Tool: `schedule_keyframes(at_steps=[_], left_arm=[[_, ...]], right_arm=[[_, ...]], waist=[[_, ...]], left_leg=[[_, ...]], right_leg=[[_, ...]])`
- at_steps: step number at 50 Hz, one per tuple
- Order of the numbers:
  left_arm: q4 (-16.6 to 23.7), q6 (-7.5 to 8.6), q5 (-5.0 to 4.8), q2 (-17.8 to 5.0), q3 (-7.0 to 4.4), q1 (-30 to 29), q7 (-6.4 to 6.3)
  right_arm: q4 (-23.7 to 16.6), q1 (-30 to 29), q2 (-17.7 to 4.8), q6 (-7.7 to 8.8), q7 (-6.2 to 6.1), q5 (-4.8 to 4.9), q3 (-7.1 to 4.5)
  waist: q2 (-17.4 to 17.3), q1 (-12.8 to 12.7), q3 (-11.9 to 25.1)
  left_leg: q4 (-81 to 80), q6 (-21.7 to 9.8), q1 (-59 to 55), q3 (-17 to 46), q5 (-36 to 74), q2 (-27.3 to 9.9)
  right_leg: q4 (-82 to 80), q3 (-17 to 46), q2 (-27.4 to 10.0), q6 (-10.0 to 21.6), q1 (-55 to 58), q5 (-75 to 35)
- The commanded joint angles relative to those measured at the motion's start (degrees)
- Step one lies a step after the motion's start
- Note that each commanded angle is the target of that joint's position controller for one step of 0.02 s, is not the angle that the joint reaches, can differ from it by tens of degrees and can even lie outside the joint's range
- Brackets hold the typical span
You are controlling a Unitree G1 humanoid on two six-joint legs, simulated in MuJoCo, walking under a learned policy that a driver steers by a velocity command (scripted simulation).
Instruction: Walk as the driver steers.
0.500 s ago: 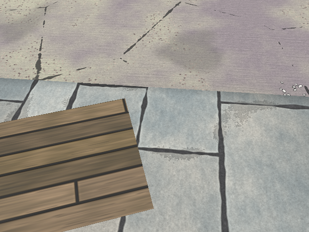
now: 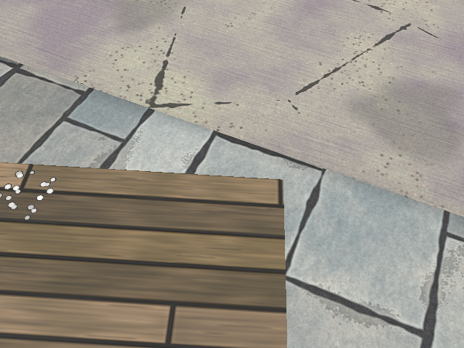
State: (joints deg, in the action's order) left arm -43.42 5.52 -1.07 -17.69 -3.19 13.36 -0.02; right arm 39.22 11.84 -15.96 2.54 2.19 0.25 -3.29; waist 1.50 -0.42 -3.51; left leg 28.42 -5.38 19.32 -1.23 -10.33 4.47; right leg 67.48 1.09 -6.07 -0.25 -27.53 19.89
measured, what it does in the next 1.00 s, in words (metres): walks ahead, turning right: right foot, then left foot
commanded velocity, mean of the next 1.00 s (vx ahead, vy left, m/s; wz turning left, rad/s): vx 0.50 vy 0.00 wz -0.40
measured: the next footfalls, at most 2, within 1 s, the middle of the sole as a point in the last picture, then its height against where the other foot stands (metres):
right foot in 0.42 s outside the picture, level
left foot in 0.86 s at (245, 260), level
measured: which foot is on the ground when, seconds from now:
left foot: down 0.00-0.40, up 0.42-0.84, down 0.86-1.00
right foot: up 0.00-0.40, down 0.42-0.86, up 0.88-1.00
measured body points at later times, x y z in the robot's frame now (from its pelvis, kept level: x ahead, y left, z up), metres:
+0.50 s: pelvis +0.29 -0.07 -0.01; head +0.33 -0.07 +0.44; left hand +0.51 +0.15 -0.11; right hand +0.30 -0.36 -0.13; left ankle +0.14 +0.08 -0.63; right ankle +0.36 -0.15 -0.73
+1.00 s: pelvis +0.59 -0.10 +0.00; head +0.61 -0.10 +0.45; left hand +0.81 +0.08 -0.11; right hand +0.58 -0.37 -0.10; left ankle +0.67 -0.01 -0.73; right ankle +0.47 -0.17 -0.64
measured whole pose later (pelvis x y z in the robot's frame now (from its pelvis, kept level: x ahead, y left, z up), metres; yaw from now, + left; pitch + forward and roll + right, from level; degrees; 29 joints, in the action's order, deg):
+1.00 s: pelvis +0.59 -0.10 +0.00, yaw -29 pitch +3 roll +0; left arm -43.8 6.2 4.9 -15.7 -2.1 17.3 3.3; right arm 42.2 13.9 -14.0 6.0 0.2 -2.3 1.7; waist 1.0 0.9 1.5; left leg 27.2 -1.7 18.9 -3.7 -11.4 -0.4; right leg 66.9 4.2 2.3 1.7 -27.6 20.6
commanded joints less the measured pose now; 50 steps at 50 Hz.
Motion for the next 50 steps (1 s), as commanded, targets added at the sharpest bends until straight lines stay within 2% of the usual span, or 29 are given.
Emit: schedule_keyframes(at_steps=[1, 4, 9, 15, 18, 19, 20, 21, 22, 23, 24, 25, 26, 27, 29, 30, 31, 32, 34, 38, 41, 42, 43, 44, 45, 46, 47, 48, 50], left_arm=[[1.61, -0.80, 0.22, -5.54, -1.55, 4.48, -0.09], [2.39, -1.83, 0.31, -4.14, -1.13, 0.48, -0.37], [3.55, -0.97, -0.29, -2.40, -0.54, -5.91, 0.92], [7.64, -0.58, -0.11, -0.94, 0.33, -12.88, 3.55], [8.79, -0.95, 0.15, -2.82, -0.54, -9.83, 4.28], [8.16, -1.22, 0.22, -4.67, -1.48, -5.12, 4.12], [6.56, -1.31, 0.15, -7.53, -2.99, 3.18, 3.54], [5.30, -1.84, 0.22, -12.06, -4.50, 11.90, 2.51], [5.63, -1.42, -0.19, -16.00, -4.98, 11.21, 2.34], [5.76, -1.43, -0.31, -10.54, -3.79, 13.73, 2.06], [5.90, -1.39, 0.10, -8.64, -3.21, 11.05, 1.70], [6.71, -1.42, 0.07, -7.86, -2.95, 7.18, 1.57], [7.59, -1.54, 0.19, -6.57, -2.53, 3.70, 1.52], [8.56, -1.57, 0.93, -5.51, -2.03, 1.93, 1.33], [8.97, -1.50, 0.72, -5.77, -2.11, 0.32, 0.99], [6.05, 1.48, 5.14, -1.83, -0.27, 4.55, 2.50], [6.21, 2.47, 5.16, -2.60, -0.80, 4.60, 3.39], [6.88, 2.94, 5.03, -4.62, -1.11, 3.13, 4.07], [6.75, 3.07, 4.36, -6.31, -1.38, 3.82, 5.46], [5.48, 2.11, 4.59, -8.56, -2.18, 8.77, 6.83], [4.35, 1.23, 4.38, -8.29, -1.98, 7.38, 6.37], [4.14, 1.22, 4.57, -7.89, -1.83, 6.35, 6.14], [4.34, 1.74, 5.11, -6.10, -1.15, 4.91, 5.67], [5.51, 2.93, 5.97, 1.72, 1.03, 11.83, 4.82], [5.98, 3.27, 5.56, 2.02, 1.42, 11.60, 5.23], [5.99, 2.79, 5.14, -1.16, 0.44, 4.08, 4.95], [4.58, 2.24, 4.88, -1.34, 0.32, 3.21, 3.47], [3.45, 1.73, 5.34, -1.54, 0.34, 4.45, 2.41], [4.10, 1.12, 6.98, 0.91, 1.40, 1.29, 2.66]], right_arm=[[-2.55, -0.15, -6.39, 2.24, -0.40, -0.60, -1.64], [-0.05, 1.76, -7.14, 3.14, -0.95, -0.88, -1.80], [2.18, 3.37, -7.77, 3.28, -1.85, -1.05, -1.58], [5.63, 7.46, -8.77, 1.37, -2.50, -0.33, -1.99], [5.14, 5.97, -10.97, -0.04, -3.55, -0.04, -2.55], [4.86, 5.49, -11.68, -0.53, -4.00, -0.09, -2.68], [4.52, 4.38, -11.78, -0.81, -4.40, 0.06, -2.56], [3.34, 4.99, -10.09, -0.19, -4.68, -0.69, -1.70], [1.25, 12.24, -1.55, 1.68, -3.06, -2.29, 0.98], [1.29, 6.59, -7.17, 3.95, -1.79, -0.38, 0.10], [-1.00, 0.90, -9.06, 5.24, -1.13, 1.77, -0.38], [-1.67, -1.05, -8.17, 5.90, -1.25, 1.22, 0.01], [-1.51, -1.77, -8.31, 5.85, -1.57, -0.12, -0.37], [-1.51, -0.50, -8.58, 5.24, -1.65, -0.65, -0.76], [-1.34, 1.84, -7.47, 3.84, -1.92, -1.05, -0.69], [-0.44, 5.53, -0.69, 3.06, -0.72, -8.79, 2.82], [0.05, 4.96, -1.27, 2.17, -0.43, -8.20, 2.67], [-0.55, 2.68, -2.52, 1.59, -0.38, -6.65, 2.78], [-2.36, -3.15, -2.36, 0.88, -0.10, -4.93, 3.69], [-4.47, -9.68, -4.03, 1.48, -0.23, -4.32, 4.49], [-4.97, -11.28, -5.66, 2.82, -1.37, -3.11, 4.42], [-4.33, -8.08, -7.43, 3.58, -1.86, -2.33, 3.73], [-2.19, 1.10, -9.68, 4.73, -2.27, -1.90, 2.55], [0.60, 14.11, -13.85, 5.36, -2.35, -2.47, 1.46], [2.61, 21.68, -11.96, 4.11, -1.87, -3.44, 2.15], [3.64, 20.85, -10.05, 4.17, -1.59, -3.35, 2.10], [2.86, 13.56, -6.90, 3.88, -1.38, -2.57, 2.91], [2.11, 9.84, -2.94, 3.49, -1.75, -2.20, 3.99], [2.21, 7.28, -0.20, 3.56, -2.91, -2.40, 4.46]], waist=[[-5.32, -0.82, 7.08], [-3.94, 0.20, 3.54], [-4.03, 3.33, 0.76], [-2.95, 5.90, -1.83], [-6.06, 2.70, 2.60], [-7.20, -0.09, 5.87], [-6.32, -4.91, 10.25], [-0.29, -8.58, 16.64], [13.29, -1.63, 22.36], [6.93, -6.83, 26.42], [4.42, -7.10, 17.47], [-1.58, -4.70, 12.16], [-3.46, -2.45, 8.07], [-2.12, -0.39, 6.91], [-0.44, 1.66, 5.85], [5.63, 1.85, 8.62], [3.06, 1.00, 5.06], [1.41, 0.85, 3.92], [1.26, -0.66, 2.67], [2.24, -3.48, 2.54], [1.90, -1.80, 2.72], [1.74, 0.45, 4.36], [-0.49, 4.62, 9.02], [-15.52, 5.00, 25.28], [-19.36, 8.09, 28.94], [-9.27, 9.52, 13.26], [-7.78, 6.48, 6.26], [-7.39, 4.63, 6.39], [-6.50, 2.66, 6.46]], left_leg=[[-16.72, -9.95, -9.58, 15.63, 12.66, -16.17], [-19.32, -8.77, -9.51, 9.27, 16.67, -15.41], [-21.55, -4.57, -12.57, 0.98, 15.17, -14.07], [-17.25, -3.88, -26.36, -2.23, 24.91, -18.50], [-7.08, -2.16, -29.33, -4.55, 51.89, -18.78], [0.02, -1.43, -28.78, -5.38, 60.07, -18.35], [11.47, 0.18, -23.86, -6.98, 59.51, -16.69], [28.93, 2.18, -10.34, -7.43, 41.37, -14.00], [49.18, 6.15, 16.68, -1.75, -19.39, -0.19], [54.36, 5.30, 23.62, 8.56, -21.95, -1.28], [52.06, 4.21, 27.56, 8.69, -16.69, -4.54], [46.58, 3.89, 26.15, 7.92, -12.56, -6.96], [41.52, 4.57, 23.24, 7.07, -10.69, -8.35], [39.68, 5.29, 19.40, 7.18, -9.52, -9.24], [34.51, 7.43, 16.66, 6.01, -8.78, -9.84], [33.77, 8.35, 15.20, 6.55, -5.44, -10.62], [31.36, 9.06, 15.32, 4.73, -2.18, -10.25], [27.22, 9.79, 14.06, 3.11, 1.45, -9.82], [18.65, 10.31, 9.12, 1.38, 5.97, -9.16], [7.46, 9.37, 9.31, 2.23, 7.07, -6.81], [1.05, 6.18, 4.79, 2.20, 8.72, -5.74], [1.03, 3.84, -2.65, 1.28, 10.14, -5.39], [3.73, -0.82, -15.85, 3.11, 14.08, -8.34], [2.44, -15.77, -40.37, 21.26, 26.60, -22.38], [-6.13, -20.54, -51.10, 42.19, 11.96, -29.86], [-10.29, -13.32, -39.38, 38.61, -5.22, -27.63], [-12.69, -9.21, -27.63, 30.21, -15.86, -25.25], [-15.21, -8.36, -21.23, 25.33, -12.90, -23.39], [-18.83, -8.36, -15.71, 18.81, -1.64, -21.20]], right_leg=[[-1.81, 2.25, -3.75, -0.53, -7.10, -5.89], [-8.47, 2.80, -3.63, -1.73, -11.75, -14.27], [-24.76, 2.10, -0.13, -0.60, -11.16, -29.36], [-33.54, -0.89, 2.12, 2.21, -16.74, -23.18], [-33.48, -6.10, 6.65, 5.17, -9.29, -13.32], [-33.09, -7.28, 8.76, 6.53, -2.79, -10.90], [-36.51, -6.81, 10.42, 8.63, 9.77, -13.98], [-37.62, 6.02, 2.44, 12.57, 28.04, -16.77], [-41.07, 38.66, -12.02, 24.63, 49.05, -10.38], [-47.00, 44.86, -12.46, 24.63, 52.68, -4.64], [-48.59, 35.84, -10.66, 21.33, 46.56, -6.68], [-49.31, 29.77, -8.34, 19.46, 37.66, -11.66], [-50.35, 25.31, -6.25, 18.47, 29.73, -18.43], [-51.82, 22.62, -4.75, 18.54, 24.37, -23.00], [-53.60, 19.59, -3.31, 18.86, 18.33, -27.06], [-54.23, 14.82, -0.73, 17.95, 16.71, -18.11], [-54.89, 13.75, 0.78, 16.86, 12.76, -14.84], [-54.77, 12.41, 1.95, 15.93, 8.77, -14.01], [-53.95, 11.43, 3.19, 15.22, 3.65, -15.41], [-48.96, 19.07, -1.34, 16.61, 12.07, -18.37], [-45.27, 22.84, -2.53, 13.80, 16.39, -19.43], [-41.90, 22.09, -0.59, 11.44, 14.24, -23.90], [-33.17, 19.53, 3.70, 7.51, 8.35, -26.38], [-15.19, 11.17, 14.48, 1.93, -2.18, -8.88], [0.17, 8.77, 16.91, 0.02, -18.68, 15.95], [7.64, 8.32, 11.81, 1.04, -27.20, 10.43], [8.53, 6.23, 7.63, 1.96, -27.04, 3.67], [4.15, 5.82, 4.61, 2.32, -21.82, -1.27], [-1.24, 4.77, 1.91, 1.89, -15.14, -2.60]])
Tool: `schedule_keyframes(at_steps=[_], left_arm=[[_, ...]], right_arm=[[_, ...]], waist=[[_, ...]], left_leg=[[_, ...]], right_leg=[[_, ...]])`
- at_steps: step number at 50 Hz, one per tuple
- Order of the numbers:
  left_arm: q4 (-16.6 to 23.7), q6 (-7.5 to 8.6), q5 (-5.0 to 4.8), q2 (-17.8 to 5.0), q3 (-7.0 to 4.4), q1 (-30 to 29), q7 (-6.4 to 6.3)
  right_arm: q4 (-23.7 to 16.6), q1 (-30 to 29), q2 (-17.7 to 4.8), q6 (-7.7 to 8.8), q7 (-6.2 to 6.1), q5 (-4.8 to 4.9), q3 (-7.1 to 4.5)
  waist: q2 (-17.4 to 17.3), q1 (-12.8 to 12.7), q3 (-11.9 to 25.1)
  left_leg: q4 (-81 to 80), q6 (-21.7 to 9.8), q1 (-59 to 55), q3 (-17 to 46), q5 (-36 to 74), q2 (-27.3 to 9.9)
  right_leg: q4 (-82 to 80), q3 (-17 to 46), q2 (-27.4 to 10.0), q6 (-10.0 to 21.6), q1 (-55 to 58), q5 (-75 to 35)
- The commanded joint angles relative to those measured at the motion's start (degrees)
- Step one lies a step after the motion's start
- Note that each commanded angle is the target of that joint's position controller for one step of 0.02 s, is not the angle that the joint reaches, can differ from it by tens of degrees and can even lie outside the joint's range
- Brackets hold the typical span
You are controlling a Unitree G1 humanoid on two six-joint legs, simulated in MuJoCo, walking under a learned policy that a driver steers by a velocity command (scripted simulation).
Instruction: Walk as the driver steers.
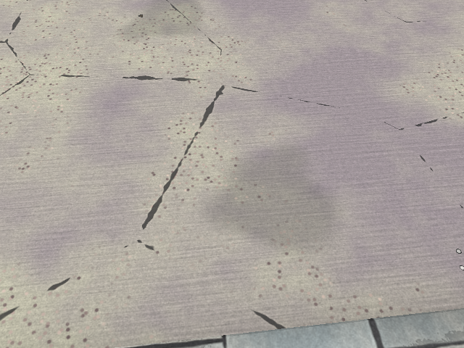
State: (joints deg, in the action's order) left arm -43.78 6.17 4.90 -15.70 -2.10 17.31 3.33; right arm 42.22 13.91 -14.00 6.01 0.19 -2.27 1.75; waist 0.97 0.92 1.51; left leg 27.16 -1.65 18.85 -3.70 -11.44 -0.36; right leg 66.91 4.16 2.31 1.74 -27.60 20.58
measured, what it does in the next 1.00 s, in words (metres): goes down: right foot, then left foot 0.14 m lower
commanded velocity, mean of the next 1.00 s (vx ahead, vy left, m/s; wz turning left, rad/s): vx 0.50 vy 0.00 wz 0.17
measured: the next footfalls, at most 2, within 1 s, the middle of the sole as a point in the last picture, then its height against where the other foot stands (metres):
right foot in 0.34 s outside the picture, level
left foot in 1.00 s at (185, 289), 0.14 m lower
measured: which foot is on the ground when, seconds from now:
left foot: down 0.00-0.38, up 0.40-0.98, down 1.00-1.00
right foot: up 0.00-0.32, down 0.34-1.00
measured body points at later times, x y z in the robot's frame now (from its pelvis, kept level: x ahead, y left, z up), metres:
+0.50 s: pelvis +0.29 -0.05 +0.00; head +0.30 -0.05 +0.45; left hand +0.42 +0.20 -0.11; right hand +0.32 -0.30 -0.14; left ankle +0.19 +0.09 -0.65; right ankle +0.32 -0.14 -0.74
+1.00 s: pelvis +0.61 +0.04 -0.12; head +0.64 +0.07 +0.33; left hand +0.42 +0.22 -0.26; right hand +0.86 -0.12 -0.22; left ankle +0.73 +0.16 -0.86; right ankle +0.34 -0.14 -0.71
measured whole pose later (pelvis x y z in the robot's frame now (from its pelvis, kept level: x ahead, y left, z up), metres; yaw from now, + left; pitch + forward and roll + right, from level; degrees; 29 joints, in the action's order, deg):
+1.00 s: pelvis +0.61 +0.04 -0.12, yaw +15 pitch +1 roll -6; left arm -59.4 3.0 -0.3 -11.2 0.0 33.8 -1.9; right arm 45.7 3.7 -13.5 3.2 5.3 1.5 -0.6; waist -3.5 -6.2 -1.7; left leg 22.8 -5.4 25.7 -1.1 17.6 -4.7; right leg 53.9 -16.6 -3.9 -3.8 8.0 42.7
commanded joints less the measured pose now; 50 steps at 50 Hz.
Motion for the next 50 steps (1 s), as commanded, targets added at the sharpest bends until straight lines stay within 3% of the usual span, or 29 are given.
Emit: schedule_keyframes(at_steps=[1, 5, 9, 14, 16, 17, 18, 19, 20, 21, 22, 23, 24, 25, 28, 30, 32, 33, 34, 35, 36, 38, 40, 42, 46, 47, 48, 49, 50], left_arm=[[4.61, 0.14, 0.44, -0.57, 0.37, -4.08, -0.36], [4.48, -0.91, -0.87, 0.13, 1.28, -7.99, 1.15], [6.16, -2.33, -1.27, -0.92, 1.58, -12.04, 1.42], [8.17, -1.86, -1.50, -3.14, 0.60, -19.09, 0.10], [8.50, -0.97, -2.25, -3.97, -0.23, -18.97, 0.00], [8.02, -0.50, -2.83, -5.39, -1.00, -16.09, -0.27], [6.06, 0.16, -3.37, -8.78, -2.44, -7.61, -0.72], [3.06, -0.21, -3.10, -10.05, -2.35, 6.68, -0.93], [-0.56, -0.58, -1.89, -8.20, -2.33, 19.10, -1.88], [-2.95, 0.24, -1.08, -8.64, -2.93, 19.26, -2.45], [-2.43, 0.63, -2.03, -7.33, -2.73, 12.32, -2.71], [-1.77, 0.49, -2.50, -3.62, -1.35, 7.69, -3.12], [-1.00, 0.44, -2.37, 0.03, -0.15, 3.71, -3.26], [0.19, 0.41, -2.09, 1.37, 0.48, 0.34, -3.40], [0.56, 1.21, -1.47, -1.13, -0.41, -0.89, -3.59], [-0.69, 1.03, 0.73, -3.29, -1.07, 1.65, -3.03], [-1.47, 0.55, 2.61, -2.49, -0.89, 3.42, -2.91], [-2.27, 0.46, 2.56, -1.99, -0.77, 4.03, -2.99], [-3.97, 1.05, 1.32, 0.04, 0.33, 6.67, -4.01], [-6.01, 1.14, 0.80, 0.41, 0.85, 11.26, -4.26], [-7.92, 1.08, 0.89, 0.33, 1.13, 15.00, -4.31], [-8.76, 0.92, 1.82, -0.27, 1.59, 14.80, -3.41], [-10.31, 0.34, 2.14, -0.02, 2.26, 15.24, -1.99], [-11.13, 0.64, 1.22, -0.06, 2.59, 16.35, -2.66], [-14.78, -0.41, -0.55, -1.66, 2.46, 21.18, -4.80], [-13.32, -2.98, -8.67, -8.95, -1.30, 11.88, -5.84], [-12.85, -3.79, -8.04, -8.94, -1.16, 14.32, -6.47], [-13.01, -3.85, -6.99, -7.07, -0.79, 14.03, -6.41], [-12.80, -3.11, -6.48, -5.22, -0.44, 13.12, -5.56]], right_arm=[[-0.85, 4.37, -2.42, 0.42, -1.25, -0.18, -0.99], [0.31, 4.77, -6.94, 1.03, 0.26, -1.74, -3.28], [3.64, 8.01, -7.60, 1.48, 2.73, -1.63, -3.85], [7.61, 13.18, -8.62, 0.56, 2.71, -1.35, -4.17], [8.75, 13.41, -9.52, -0.03, 2.27, -1.22, -4.27], [8.87, 12.99, -10.40, 0.12, 2.11, -1.71, -4.37], [7.97, 11.59, -9.51, 0.73, 2.18, -2.58, -4.07], [7.29, 20.64, -1.53, 1.38, 2.55, -3.58, -1.34], [7.92, 15.25, -3.15, 1.49, 4.48, -2.74, -1.56], [6.14, 5.33, -4.78, 1.51, 4.79, -0.74, -2.68], [6.12, 2.12, -6.35, 2.12, 3.44, -0.55, -3.35], [6.23, 4.53, -6.02, 2.19, 2.53, -1.87, -3.13], [6.00, 4.03, -3.66, 1.88, 2.51, -2.71, -2.26], [5.86, 4.16, -0.97, 1.19, 2.63, -3.01, -1.42], [4.53, 1.63, -1.53, 0.02, 3.55, -2.39, -1.79], [3.74, -0.66, 0.20, -0.54, 4.55, -2.51, -1.32], [4.51, 2.45, 1.36, -0.64, 6.19, -2.81, -0.87], [4.48, 3.54, -0.45, -0.84, 6.54, -2.56, -1.43], [3.05, -1.27, -2.27, -0.46, 5.71, -2.82, -2.06], [2.18, -4.54, -2.09, -0.44, 5.16, -2.91, -2.07], [1.42, -7.35, -1.27, -0.58, 4.93, -2.66, -1.91], [0.77, -11.47, 0.10, -1.05, 4.97, -1.58, -1.22], [-0.41, -12.94, -0.28, -2.09, 5.56, -1.77, -1.35], [-0.87, -13.93, -2.00, -2.78, 5.15, -2.91, -1.73], [-1.00, -18.98, 0.03, -3.27, 4.84, -3.68, -0.88], [-2.01, -21.33, -3.04, -2.80, 5.10, 8.09, -3.02], [0.57, -13.23, -4.61, -2.22, 5.31, 7.84, -3.57], [4.51, -1.34, -5.18, -2.29, 5.14, 6.16, -4.86], [8.61, 10.39, -9.34, -3.04, 3.89, 4.72, -7.08]], waist=[[-5.65, 0.97, 1.69], [-3.63, 1.53, -1.28], [-5.05, 1.67, -3.27], [-4.95, 3.83, -4.81], [-5.42, 1.74, -4.03], [-5.84, -0.44, -1.64], [-2.97, -3.83, 5.33], [9.48, -5.53, 22.88], [8.05, -11.70, 21.32], [6.00, -12.43, 5.84], [5.18, -9.50, -2.41], [4.23, -5.45, 0.89], [2.76, -2.99, 0.30], [1.75, -0.82, 0.37], [0.34, 0.24, -1.38], [0.28, -0.69, -1.21], [0.66, -0.16, -1.48], [0.02, -0.45, -2.22], [0.23, -2.18, -4.12], [0.68, -4.27, -4.88], [1.18, -5.75, -5.59], [0.35, -6.45, -6.98], [0.51, -6.07, -10.17], [-1.09, -6.63, -12.21], [-2.77, -9.71, -14.82], [-3.83, -6.40, -21.41], [-5.72, -4.21, -11.24], [-2.87, 0.63, -3.27], [-4.94, 6.59, 2.39]], left_leg=[[-18.79, -12.22, -14.96, 18.23, 1.63, -15.44], [-21.51, -12.89, -9.53, 7.46, 10.51, -12.49], [-19.68, -13.04, -10.76, 5.85, 15.32, -14.04], [-16.30, -11.01, -23.25, 6.00, 17.07, -15.97], [-12.05, -9.09, -22.86, 3.59, 26.03, -14.88], [-7.54, -7.34, -18.34, 1.29, 34.80, -13.24], [3.77, -3.61, -11.74, -2.71, 35.27, -8.95], [23.49, 0.70, 8.61, -2.43, 10.54, -0.61], [37.26, 0.38, 22.02, 3.11, -20.15, 4.51], [45.19, -2.61, 30.38, 8.42, -16.35, 0.61], [46.83, -3.21, 30.05, 7.92, -12.10, -3.04], [44.26, -3.98, 23.48, 8.40, -9.64, -5.35], [43.19, -3.65, 19.65, 8.85, -8.05, -6.92], [40.73, -2.90, 16.03, 9.06, -7.68, -8.00], [31.32, -0.73, 16.39, 7.37, -2.63, -7.62], [26.51, -0.41, 16.43, 5.56, 6.60, -7.03], [30.34, -1.18, 14.54, 5.90, 17.82, -6.21], [30.05, -1.38, 18.25, 7.49, 19.22, -6.60], [22.48, -1.20, 29.63, 11.35, 25.40, -8.50], [17.67, -1.07, 34.39, 11.29, 29.00, -8.51], [15.09, -1.04, 37.67, 10.88, 30.68, -8.58], [6.53, -2.30, 25.38, 6.33, 41.75, -7.29], [7.10, -2.93, 16.92, 4.88, 40.43, -6.66], [2.60, -3.13, 19.89, 4.35, 35.45, -7.12], [-5.32, -1.61, 21.86, 2.16, 26.19, -7.31], [-5.41, -2.41, 21.09, 3.13, 23.84, -3.53], [-4.62, -2.85, 11.33, 0.72, 29.57, -1.72], [-3.52, -4.18, -6.31, -1.39, 33.55, 0.34], [-3.88, -7.03, -25.46, -0.24, 42.18, -1.35]], right_leg=[[-3.77, 1.00, -6.69, -0.72, -14.18, -2.47], [-19.82, -4.33, -6.67, -2.09, -9.70, -13.95], [-28.45, -3.45, -6.05, 0.22, -7.53, -21.44], [-35.79, -4.93, -4.18, 2.69, -9.24, -18.30], [-39.11, -7.86, -1.72, 4.52, -0.90, -19.62], [-37.44, -8.46, -0.36, 6.32, 9.47, -21.30], [-32.98, -5.70, -1.53, 9.86, 24.64, -24.90], [-36.68, 17.30, -16.31, 22.39, 56.29, -19.58], [-47.51, 32.98, -22.55, 22.47, 61.73, -8.10], [-50.67, 27.73, -20.76, 15.38, 50.10, 0.58], [-51.61, 20.12, -20.05, 13.52, 35.97, -2.67], [-52.48, 15.03, -19.44, 13.54, 29.28, -10.46], [-53.68, 11.44, -19.43, 13.58, 23.30, -16.60], [-55.31, 8.70, -19.26, 13.29, 18.41, -20.32], [-59.93, 0.48, -17.37, 13.02, 15.20, -24.45], [-59.56, -5.14, -16.15, 12.76, 15.33, -29.55], [-56.20, -8.44, -15.65, 12.32, 13.25, -29.49], [-54.63, -7.93, -16.80, 12.67, 15.69, -26.50], [-52.87, -6.32, -17.38, 11.28, 26.14, -20.75], [-51.45, -5.65, -18.38, 11.29, 32.37, -20.06], [-50.19, -5.28, -19.24, 11.24, 36.61, -20.07], [-49.83, -11.70, -14.62, 9.04, 27.31, -15.81], [-49.86, -12.64, -15.39, 8.93, 19.99, -11.88], [-45.90, -11.77, -16.32, 8.28, 25.82, -9.29], [-42.72, -11.92, -16.39, 6.67, 37.01, -14.07], [-30.12, -12.97, -17.27, 3.47, 29.23, -29.04], [-18.91, -14.88, -17.25, 2.99, 31.02, -36.93], [-5.75, -16.46, -15.56, 1.68, 23.53, -36.86], [13.84, -17.52, -10.55, -2.11, 10.89, -23.52]])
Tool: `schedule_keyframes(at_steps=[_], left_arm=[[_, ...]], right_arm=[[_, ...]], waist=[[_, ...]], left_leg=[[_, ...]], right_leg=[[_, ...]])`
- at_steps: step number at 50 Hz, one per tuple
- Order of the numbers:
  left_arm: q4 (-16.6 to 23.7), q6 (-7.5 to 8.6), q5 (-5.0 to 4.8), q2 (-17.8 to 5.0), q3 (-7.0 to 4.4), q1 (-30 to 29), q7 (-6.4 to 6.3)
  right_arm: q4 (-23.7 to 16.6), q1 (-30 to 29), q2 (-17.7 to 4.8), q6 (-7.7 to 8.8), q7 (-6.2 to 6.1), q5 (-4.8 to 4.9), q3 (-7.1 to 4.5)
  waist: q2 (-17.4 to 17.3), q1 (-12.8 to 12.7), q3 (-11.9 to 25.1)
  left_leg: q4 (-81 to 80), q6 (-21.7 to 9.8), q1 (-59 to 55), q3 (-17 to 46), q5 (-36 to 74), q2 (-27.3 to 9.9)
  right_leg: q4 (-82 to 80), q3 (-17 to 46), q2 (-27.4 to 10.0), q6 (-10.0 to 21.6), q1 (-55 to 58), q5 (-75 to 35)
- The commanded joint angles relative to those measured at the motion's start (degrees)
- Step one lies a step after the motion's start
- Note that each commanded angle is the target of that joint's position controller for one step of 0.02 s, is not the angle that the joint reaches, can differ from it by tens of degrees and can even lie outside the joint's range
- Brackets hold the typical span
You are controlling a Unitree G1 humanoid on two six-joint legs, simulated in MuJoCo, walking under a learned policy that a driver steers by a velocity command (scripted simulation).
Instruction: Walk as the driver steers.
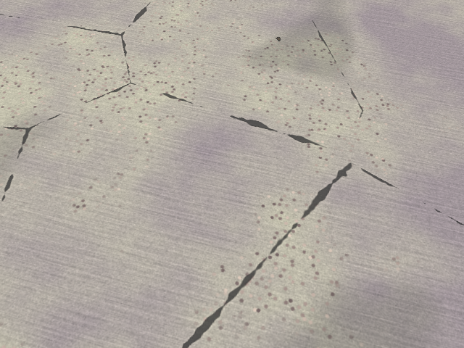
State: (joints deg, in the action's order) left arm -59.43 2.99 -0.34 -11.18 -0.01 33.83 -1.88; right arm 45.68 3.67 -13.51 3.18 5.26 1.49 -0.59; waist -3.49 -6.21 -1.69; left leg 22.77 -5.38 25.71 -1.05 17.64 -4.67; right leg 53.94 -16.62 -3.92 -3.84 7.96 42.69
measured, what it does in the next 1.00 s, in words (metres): goes down: right foot, then left foot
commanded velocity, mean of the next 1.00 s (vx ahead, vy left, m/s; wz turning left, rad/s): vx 0.42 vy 0.00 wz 0.16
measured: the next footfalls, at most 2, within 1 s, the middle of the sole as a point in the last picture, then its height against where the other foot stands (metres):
right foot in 0.38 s outside the picture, level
left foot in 0.86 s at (196, 292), level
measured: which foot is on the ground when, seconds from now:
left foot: down 0.00-0.40, up 0.42-0.84, down 0.86-1.00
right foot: down 0.00-0.00, up 0.02-0.36, down 0.38-0.86, up 0.88-1.00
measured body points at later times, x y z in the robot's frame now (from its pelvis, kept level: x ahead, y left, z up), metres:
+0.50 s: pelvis +0.32 -0.02 -0.04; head +0.33 -0.04 +0.41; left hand +0.40 +0.26 -0.13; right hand +0.46 -0.27 -0.17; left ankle +0.18 +0.08 -0.67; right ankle +0.41 -0.11 -0.76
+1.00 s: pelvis +0.52 +0.06 -0.03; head +0.56 +0.08 +0.42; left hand +0.53 +0.34 -0.16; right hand +0.75 -0.15 -0.12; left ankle +0.58 +0.18 -0.76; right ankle +0.47 -0.09 -0.68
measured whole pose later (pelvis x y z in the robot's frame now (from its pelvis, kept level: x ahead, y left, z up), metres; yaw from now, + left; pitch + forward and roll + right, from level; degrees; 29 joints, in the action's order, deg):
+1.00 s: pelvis +0.52 +0.06 -0.03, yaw +7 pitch +4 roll +0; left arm -49.7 0.5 -1.4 -15.6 -4.8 16.0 -2.3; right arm 45.7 1.3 -11.5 2.5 -1.1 -0.9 -2.9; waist 1.9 -2.4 -1.2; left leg 26.4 -1.3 24.1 -2.7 -6.0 -0.7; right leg 66.0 2.1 -0.9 -3.2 -28.6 30.8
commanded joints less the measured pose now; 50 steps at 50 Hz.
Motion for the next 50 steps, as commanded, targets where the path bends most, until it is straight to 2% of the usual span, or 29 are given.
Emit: schedule_keyframes(at_steps=[1, 2, 3, 4, 5, 6, 7, 8, 9, 11, 13, 15, 19, 20, 21, 22, 23, 25, 28, 33, 36, 39, 42, 43, 44, 45, 46, 48, 50], left_arm=[[5.45, 1.82, 0.70, -2.95, -1.41, 0.27, 0.91], [8.28, 4.61, -1.35, -6.77, -1.41, 0.82, 2.04], [13.78, 5.58, -3.67, -8.63, -1.88, -7.54, 1.92], [16.52, 5.64, -4.04, -7.16, -1.38, -12.91, 0.99], [16.69, 5.06, -3.40, -7.49, -1.52, -15.09, -0.14], [16.73, 4.17, -2.31, -6.82, -1.58, -13.11, -0.73], [15.64, 3.45, -1.50, -8.37, -2.50, -11.91, -0.84], [16.15, 2.52, -0.57, -7.95, -2.92, -13.84, -0.92], [17.03, 2.66, 0.70, -6.96, -2.96, -15.63, -1.04], [17.59, 3.59, 1.66, -6.11, -2.96, -20.42, -0.43], [18.28, 3.59, 0.15, -5.89, -2.94, -24.17, 0.33], [19.64, 3.13, -0.60, -7.63, -3.30, -27.55, 0.73], [18.86, 3.54, 0.40, -10.85, -5.36, -23.44, 1.69], [17.72, 4.13, 0.91, -13.74, -6.30, -17.14, 1.84], [14.53, 3.84, 1.11, -18.83, -7.93, -7.95, 2.29], [14.05, 3.92, -0.07, -14.77, -7.12, -5.89, 2.69], [15.02, 3.87, -0.12, -11.65, -6.10, -9.90, 2.44], [16.05, 3.20, 0.79, -10.46, -5.71, -17.19, 2.34], [15.22, 3.31, 0.73, -8.30, -5.11, -19.63, 2.25], [11.56, 3.03, -0.93, -10.72, -6.03, -14.11, 1.24], [9.37, 2.20, -0.94, -10.60, -5.93, -11.99, 0.94], [7.60, 1.06, -1.21, -10.80, -6.03, -10.21, 0.53], [8.85, 0.57, -1.58, -11.06, -6.19, -13.93, -0.01], [10.75, 0.94, -0.78, -9.34, -5.65, -15.65, 0.02], [10.80, 1.40, 0.12, -3.83, -4.07, -8.52, 0.35], [10.64, 1.22, -0.84, -6.76, -4.14, -4.80, 0.52], [11.02, 0.44, -1.66, -10.54, -5.43, -8.16, 0.36], [11.96, -2.07, -1.30, -10.37, -6.18, -13.22, -0.70], [12.82, -4.19, -0.90, -8.51, -6.34, -13.35, -1.31]], right_arm=[[6.34, 25.74, -16.64, -0.16, -2.36, -1.20, -5.54], [5.75, 27.99, -15.89, -0.06, -2.50, -0.94, -5.32], [5.20, 29.42, -15.69, -0.93, -3.12, -0.55, -6.05], [6.42, 27.01, -14.89, -1.87, -4.20, 0.24, -6.12], [2.74, 18.57, -11.82, -1.74, -4.79, -0.34, -5.22], [1.07, 13.29, -12.98, -0.91, -4.89, -1.17, -5.22], [0.10, 8.97, -10.02, 0.40, -4.54, -1.14, -4.31], [-1.09, 4.04, -9.09, 0.55, -4.83, -0.54, -3.98], [-2.13, 1.67, -9.91, 0.59, -5.22, -0.84, -4.35], [-2.33, 3.63, -10.27, 0.50, -6.66, -1.40, -4.68], [-0.51, 8.74, -10.79, 0.32, -7.20, -0.43, -5.16], [1.06, 11.45, -9.03, 0.03, -7.31, 0.69, -5.13], [1.52, 14.22, -6.60, -0.56, -6.76, -0.24, -4.85], [1.21, 16.92, -3.69, -0.30, -6.35, -0.68, -3.99], [1.28, 24.14, -0.62, 0.69, -6.07, 0.86, -3.16], [1.60, 21.49, -4.99, 1.19, -5.83, 1.20, -3.88], [-0.03, 13.35, -8.64, 1.20, -5.89, 1.04, -4.94], [-2.43, 6.90, -6.26, 1.25, -5.77, -0.70, -4.55], [-1.18, 8.85, -4.69, 0.49, -5.78, -0.77, -4.85], [-2.88, 0.36, -1.78, 0.89, -5.53, -1.34, -3.62], [-3.40, -3.82, -1.32, 1.45, -5.16, -1.28, -3.36], [-4.08, -6.07, -2.23, 2.07, -4.73, -1.16, -3.53], [-1.63, 1.19, -5.98, 2.52, -5.29, -2.18, -4.94], [-0.50, 7.87, -9.95, 2.55, -6.06, -3.13, -5.97], [-0.38, 11.82, -13.32, 1.60, -6.79, -3.64, -6.48], [-0.73, 12.88, -11.45, 0.56, -6.49, -2.14, -6.06], [-1.45, 10.12, -8.53, -0.06, -6.48, -1.91, -5.33], [-1.89, 3.18, -5.18, -0.61, -6.77, -1.86, -4.13], [-1.45, -0.61, -5.86, -1.04, -6.75, -2.97, -4.35]], waist=[[-16.42, 12.15, 14.65], [-12.66, 14.40, 31.34], [-9.60, 16.62, 34.98], [-1.84, 13.95, 29.76], [7.01, 11.15, 20.37], [7.71, 7.24, 15.76], [10.46, 3.91, 10.05], [7.43, 1.36, 1.50], [4.76, 0.91, -1.25], [0.85, 3.17, 1.99], [-1.87, 5.48, 5.26], [-1.96, 6.53, 4.20], [-1.24, 3.66, 3.55], [6.05, 2.18, 7.85], [25.16, 2.49, 15.74], [22.08, 0.67, 14.93], [14.02, -0.46, 7.09], [7.04, 2.68, 2.64], [10.25, 5.98, 3.91], [8.26, 4.01, 3.39], [8.98, 3.29, 1.86], [10.08, 3.17, 2.45], [9.42, 7.78, 6.53], [5.58, 10.09, 12.45], [-7.63, 8.79, 21.00], [-10.89, 9.42, 28.30], [-6.30, 9.25, 23.38], [-2.82, 6.98, 13.20], [-4.58, 4.56, 8.34]], left_leg=[[20.68, -10.76, -61.98, 10.10, 42.14, -7.57], [21.98, -19.76, -71.56, 23.25, 42.08, -13.87], [11.36, -22.89, -70.25, 31.95, 12.91, -16.16], [3.17, -20.27, -62.22, 35.81, -11.64, -15.34], [-2.87, -18.68, -47.16, 37.42, -22.17, -16.22], [-3.83, -20.85, -33.47, 42.86, -20.80, -19.15], [-4.89, -18.14, -20.52, 38.07, -17.34, -17.66], [-7.51, -14.65, -4.14, 27.75, -13.64, -12.32], [-8.28, -12.32, 4.85, 20.20, -13.33, -5.76], [-6.02, -9.92, 10.03, 11.01, -9.28, 2.10], [-5.70, -9.78, 3.09, 12.37, -12.64, 0.45], [-3.96, -8.02, -3.00, 15.98, -21.80, -2.00], [7.32, -4.08, -9.14, 18.30, -24.28, -0.79], [22.09, -1.69, -3.59, 13.95, -27.08, 4.16], [45.25, 2.31, 12.92, 6.59, -43.43, 12.00], [52.73, 2.11, 22.94, 10.55, -50.93, 10.28], [54.88, 1.38, 26.44, 10.94, -45.84, 7.36], [47.66, 1.15, 21.24, 7.50, -37.19, 2.35], [38.20, 1.95, 12.42, 5.53, -33.88, 0.38], [19.41, 3.82, 11.47, 3.44, -22.32, 0.60], [10.81, 5.42, 5.58, 1.67, -17.19, 3.94], [6.45, 5.07, 1.86, 2.08, -16.00, 5.93], [-1.37, 2.34, -12.14, 2.67, -9.18, 5.40], [2.10, -0.59, -25.99, 8.12, 8.00, -2.12], [7.35, -9.20, -45.01, 20.78, 30.46, -18.35], [6.36, -13.89, -45.70, 27.27, 22.26, -23.35], [3.46, -12.57, -39.78, 24.04, 11.37, -19.81], [-1.58, -9.52, -25.78, 16.15, -2.20, -14.66], [-6.20, -8.36, -12.98, 10.49, -10.16, -12.05]], right_leg=[[56.86, 8.73, 3.24, -0.64, -53.56, 5.96], [60.34, 21.48, 1.74, -0.66, -58.82, 3.79], [56.94, 23.46, 1.29, -1.06, -63.29, 0.00], [52.11, 21.79, -1.09, -0.50, -67.09, -3.75], [48.20, 20.48, -2.13, 0.29, -66.68, -11.84], [49.11, 21.42, -3.02, -0.38, -62.96, -12.20], [37.14, 24.76, -5.37, 0.39, -58.50, -18.58], [24.26, 23.31, -6.60, -0.86, -51.26, -20.33], [11.32, 21.59, -5.94, -1.48, -43.47, -24.33], [-6.23, 18.00, -1.34, -2.11, -29.97, -41.40], [-14.24, 17.94, 1.95, -2.55, -27.28, -50.30], [-18.59, 19.89, 1.07, -0.84, -29.13, -48.88], [-21.52, 17.97, 2.12, 4.95, -24.06, -38.85], [-22.14, 24.44, -3.85, 8.88, -12.52, -39.41], [-31.23, 51.54, -16.58, 19.51, 4.78, -25.25], [-38.29, 65.97, -19.30, 20.41, 7.03, -6.72], [-38.94, 59.95, -17.51, 17.90, 1.04, -4.72], [-38.82, 46.38, -13.22, 16.10, -12.05, -18.88], [-41.55, 35.56, -8.71, 14.58, -18.60, -32.07], [-44.26, 28.15, -8.24, 15.27, -16.42, -40.87], [-41.36, 24.20, -5.91, 14.20, -18.04, -52.81], [-36.35, 25.39, -6.08, 13.19, -15.98, -57.98], [-26.07, 26.40, -2.79, 9.29, -17.47, -57.53], [-15.58, 24.57, 0.67, 6.77, -25.36, -48.18], [2.89, 20.52, 6.74, 3.06, -41.62, -12.35], [14.28, 23.31, 5.26, 2.06, -44.84, -0.08], [18.74, 23.16, 2.98, 1.36, -48.19, -3.63], [17.72, 20.89, 0.14, 0.01, -48.87, -10.45], [14.03, 19.32, -0.42, -0.22, -41.90, -14.80]])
